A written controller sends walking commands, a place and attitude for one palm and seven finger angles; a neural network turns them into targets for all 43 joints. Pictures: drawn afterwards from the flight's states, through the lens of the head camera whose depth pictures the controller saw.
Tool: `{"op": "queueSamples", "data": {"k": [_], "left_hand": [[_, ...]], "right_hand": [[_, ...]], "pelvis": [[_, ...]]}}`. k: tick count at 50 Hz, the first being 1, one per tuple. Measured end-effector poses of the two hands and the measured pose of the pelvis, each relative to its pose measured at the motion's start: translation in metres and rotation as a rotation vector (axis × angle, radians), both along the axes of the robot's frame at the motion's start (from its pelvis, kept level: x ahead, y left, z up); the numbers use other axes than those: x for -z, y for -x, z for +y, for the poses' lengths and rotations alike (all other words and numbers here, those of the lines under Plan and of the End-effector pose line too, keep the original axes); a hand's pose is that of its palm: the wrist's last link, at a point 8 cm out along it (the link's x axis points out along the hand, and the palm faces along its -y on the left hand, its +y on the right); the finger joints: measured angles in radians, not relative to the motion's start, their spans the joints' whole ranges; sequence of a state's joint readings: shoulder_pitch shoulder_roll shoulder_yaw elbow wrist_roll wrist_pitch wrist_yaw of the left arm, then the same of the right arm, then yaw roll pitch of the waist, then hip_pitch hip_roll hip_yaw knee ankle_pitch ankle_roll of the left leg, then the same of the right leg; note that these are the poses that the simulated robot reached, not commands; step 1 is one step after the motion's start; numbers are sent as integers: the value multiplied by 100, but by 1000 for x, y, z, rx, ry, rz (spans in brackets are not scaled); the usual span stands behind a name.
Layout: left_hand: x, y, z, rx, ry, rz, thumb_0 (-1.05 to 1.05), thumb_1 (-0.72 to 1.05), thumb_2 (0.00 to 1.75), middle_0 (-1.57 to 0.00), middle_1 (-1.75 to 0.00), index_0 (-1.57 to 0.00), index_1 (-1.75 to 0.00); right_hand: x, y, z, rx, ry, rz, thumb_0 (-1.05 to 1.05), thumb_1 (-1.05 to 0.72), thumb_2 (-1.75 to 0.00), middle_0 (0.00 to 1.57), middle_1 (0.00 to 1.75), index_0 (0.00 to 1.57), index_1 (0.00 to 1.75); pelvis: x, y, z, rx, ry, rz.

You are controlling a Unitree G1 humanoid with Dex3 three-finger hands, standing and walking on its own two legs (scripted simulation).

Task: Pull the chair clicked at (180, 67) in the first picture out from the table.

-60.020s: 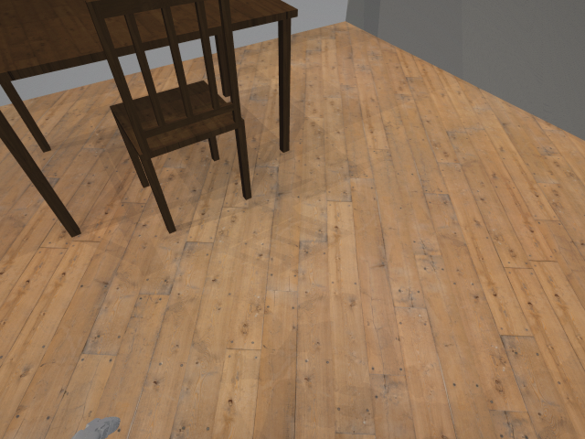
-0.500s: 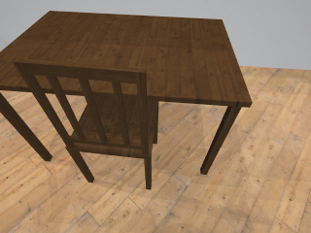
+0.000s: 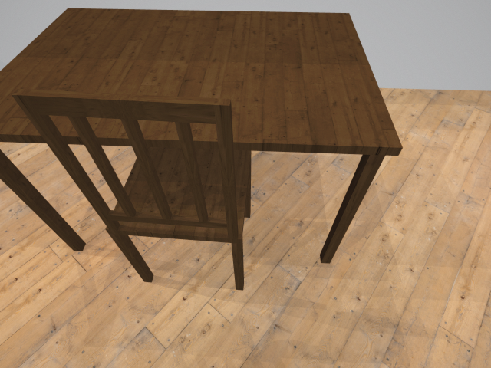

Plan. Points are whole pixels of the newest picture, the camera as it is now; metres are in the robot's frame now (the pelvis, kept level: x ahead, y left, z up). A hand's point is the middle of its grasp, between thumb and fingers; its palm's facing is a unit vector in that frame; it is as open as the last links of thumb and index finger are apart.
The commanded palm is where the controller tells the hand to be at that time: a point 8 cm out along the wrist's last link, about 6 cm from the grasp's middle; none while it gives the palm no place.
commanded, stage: look again from close up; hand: left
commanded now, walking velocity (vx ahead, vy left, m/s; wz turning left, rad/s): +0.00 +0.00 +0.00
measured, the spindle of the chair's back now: (151, 176) +0.52 +0.25 -0.07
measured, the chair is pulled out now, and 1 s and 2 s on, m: -0.08 -0.08 -0.08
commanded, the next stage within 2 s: shuffle to correct the standing spot in 0.70 s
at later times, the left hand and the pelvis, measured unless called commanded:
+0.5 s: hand out of the picture -0.03 +0.21 -0.18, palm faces -0.02 -0.98 -0.20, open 7.4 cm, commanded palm none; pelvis -0.03 +0.03 +0.00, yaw -1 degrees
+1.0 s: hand out of the picture -0.02 +0.20 -0.18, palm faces +0.00 -0.99 -0.17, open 7.4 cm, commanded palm none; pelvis +0.00 +0.03 -0.01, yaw -1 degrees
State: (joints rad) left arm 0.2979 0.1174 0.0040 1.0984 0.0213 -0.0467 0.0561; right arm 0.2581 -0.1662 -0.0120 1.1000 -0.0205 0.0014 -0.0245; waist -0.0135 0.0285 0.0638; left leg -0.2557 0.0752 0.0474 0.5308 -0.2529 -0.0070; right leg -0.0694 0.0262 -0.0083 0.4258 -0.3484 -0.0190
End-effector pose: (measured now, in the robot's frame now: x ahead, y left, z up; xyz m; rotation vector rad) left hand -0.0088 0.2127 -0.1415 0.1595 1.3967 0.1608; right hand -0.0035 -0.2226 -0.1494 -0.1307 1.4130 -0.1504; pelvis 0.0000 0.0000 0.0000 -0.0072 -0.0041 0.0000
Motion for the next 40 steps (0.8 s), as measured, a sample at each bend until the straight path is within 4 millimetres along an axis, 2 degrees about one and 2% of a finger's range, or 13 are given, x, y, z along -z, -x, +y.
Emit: {"op": "queueSamples", "data": {"k": [5, 12, 19, 30, 40], "left_hand": [[6, -2, 15, 20, -6, -23, 1, 91, 90, -20, -30, -21, -30], [7, -8, 35, 35, -13, -86, 1, 91, 90, -20, -30, -20, -30], [6, 5, 47, 49, -7, -66, 0, 91, 90, -20, -30, -20, -30], [6, 34, 47, 35, 9, 32, 0, 91, 90, -20, -30, -20, -30], [7, 32, 36, 33, 26, 42, 0, 91, 90, -20, -30, -20, -30]], "right_hand": [[1, -6, 3, 4, 23, -79, 1, -91, -89, 20, 29, 20, 29], [0, -7, 17, -14, 24, -122, 1, -92, -89, 20, 29, 20, 29], [-6, 5, 23, -24, 22, -101, 1, -92, -89, 20, 29, 20, 29], [-9, 19, 25, -15, 23, -42, 0, -91, -89, 20, 29, 20, 29], [-9, 9, 24, -11, 21, -49, 0, -90, -89, 20, 29, 20, 29]], "pelvis": [[6, 5, 11, 4, -6, -10], [8, 18, 23, 12, -6, -31], [5, 28, 29, 16, -11, -12], [1, 27, 31, 21, -14, 3], [0, 22, 28, 25, -16, 3]]}}
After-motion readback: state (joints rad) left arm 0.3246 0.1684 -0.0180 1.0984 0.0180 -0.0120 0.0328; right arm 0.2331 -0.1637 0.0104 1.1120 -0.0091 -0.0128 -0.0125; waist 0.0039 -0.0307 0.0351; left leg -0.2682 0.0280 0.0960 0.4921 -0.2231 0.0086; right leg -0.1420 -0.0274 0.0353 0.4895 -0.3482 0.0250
